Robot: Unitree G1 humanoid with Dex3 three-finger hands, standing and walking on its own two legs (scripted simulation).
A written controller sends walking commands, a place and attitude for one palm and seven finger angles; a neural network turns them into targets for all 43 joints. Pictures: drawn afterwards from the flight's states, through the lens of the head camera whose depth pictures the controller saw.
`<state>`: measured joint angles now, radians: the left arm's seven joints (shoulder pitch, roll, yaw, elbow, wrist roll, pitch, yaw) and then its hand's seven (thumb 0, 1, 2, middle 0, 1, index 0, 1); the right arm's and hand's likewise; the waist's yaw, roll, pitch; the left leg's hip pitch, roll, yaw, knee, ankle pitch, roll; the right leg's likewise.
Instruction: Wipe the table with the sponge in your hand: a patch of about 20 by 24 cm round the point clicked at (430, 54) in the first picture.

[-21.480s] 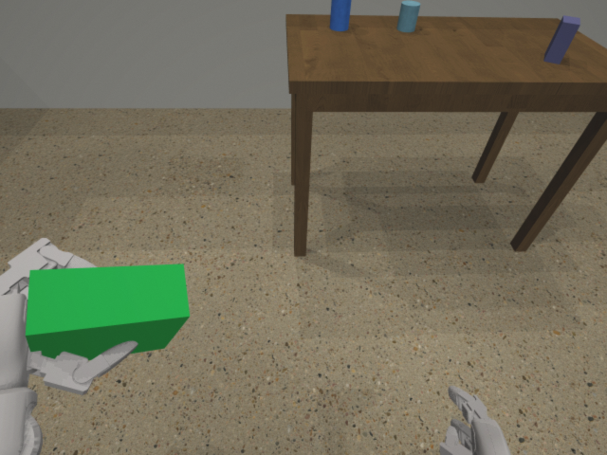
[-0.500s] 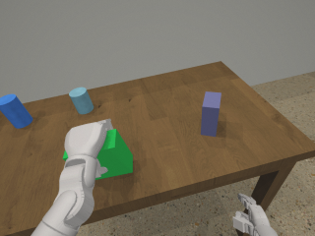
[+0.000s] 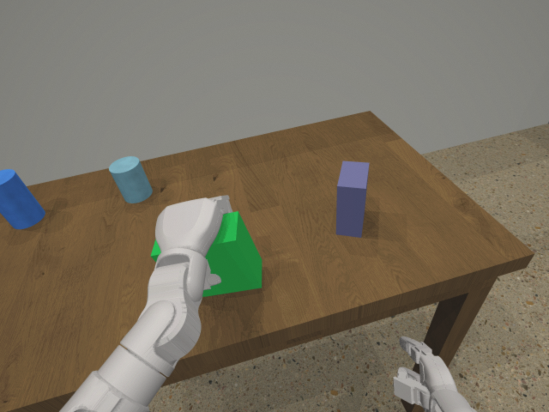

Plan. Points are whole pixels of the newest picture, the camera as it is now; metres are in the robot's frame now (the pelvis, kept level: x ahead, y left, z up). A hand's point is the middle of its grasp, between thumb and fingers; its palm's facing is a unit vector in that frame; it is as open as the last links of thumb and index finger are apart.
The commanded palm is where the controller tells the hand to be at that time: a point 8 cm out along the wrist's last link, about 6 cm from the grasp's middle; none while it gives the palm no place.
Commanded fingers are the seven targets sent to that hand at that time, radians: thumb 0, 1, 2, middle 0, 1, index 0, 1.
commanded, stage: wipe forward along the third lane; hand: left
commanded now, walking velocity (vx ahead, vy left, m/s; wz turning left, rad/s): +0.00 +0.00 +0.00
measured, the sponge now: (216, 265) +0.31 +0.15 +0.07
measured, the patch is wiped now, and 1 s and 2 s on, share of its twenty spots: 0.90 0.90 0.90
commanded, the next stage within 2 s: wipe back along the third lane in 1.46 s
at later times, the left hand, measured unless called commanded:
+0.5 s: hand (210, 228) +0.35 +0.16 +0.12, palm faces +0.04 -0.05 -1.00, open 9.9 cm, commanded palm +0.33 +0.17 +0.15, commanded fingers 0.00 0.10 1.30 -1.20 -1.60 -1.20 -1.60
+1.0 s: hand (202, 210) +0.39 +0.19 +0.12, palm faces -0.02 -0.03 -1.00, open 9.9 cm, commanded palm +0.38 +0.21 +0.15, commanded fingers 0.00 0.10 1.30 -1.20 -1.60 -1.20 -1.60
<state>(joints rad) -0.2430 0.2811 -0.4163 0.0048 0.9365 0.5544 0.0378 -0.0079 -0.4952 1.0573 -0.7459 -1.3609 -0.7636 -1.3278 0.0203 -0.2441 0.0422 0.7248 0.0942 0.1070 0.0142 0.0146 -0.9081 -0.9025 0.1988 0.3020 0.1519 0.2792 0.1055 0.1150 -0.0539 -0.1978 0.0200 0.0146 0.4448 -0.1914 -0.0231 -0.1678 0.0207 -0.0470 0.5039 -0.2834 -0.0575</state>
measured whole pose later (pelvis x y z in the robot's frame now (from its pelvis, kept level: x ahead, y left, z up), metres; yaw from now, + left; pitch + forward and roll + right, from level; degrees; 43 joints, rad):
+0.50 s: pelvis +0.00 -0.01 +0.00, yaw -1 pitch -2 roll +1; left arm -0.45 0.25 -0.37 0.36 0.98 0.62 0.01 -0.03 -0.52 1.07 -0.76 -1.35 -0.78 -1.31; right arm 0.01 -0.27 0.04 0.70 0.10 0.12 -0.04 0.01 -0.91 -0.90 0.20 0.30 0.20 0.30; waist 0.06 0.09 -0.09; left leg -0.23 0.04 0.02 0.44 -0.19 -0.02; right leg -0.21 0.04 -0.04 0.51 -0.28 -0.08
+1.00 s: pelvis +0.00 -0.03 +0.00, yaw -1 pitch +2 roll +1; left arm -0.64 0.33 -0.23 0.69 0.97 0.45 0.03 0.00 -0.53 1.09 -0.77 -1.35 -0.79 -1.31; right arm 0.11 -0.27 0.04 0.73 0.10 0.11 -0.08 0.01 -0.91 -0.90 0.20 0.30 0.20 0.30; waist 0.03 0.08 -0.11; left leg -0.30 0.05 0.00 0.46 -0.19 0.00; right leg -0.27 0.06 -0.05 0.50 -0.26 -0.09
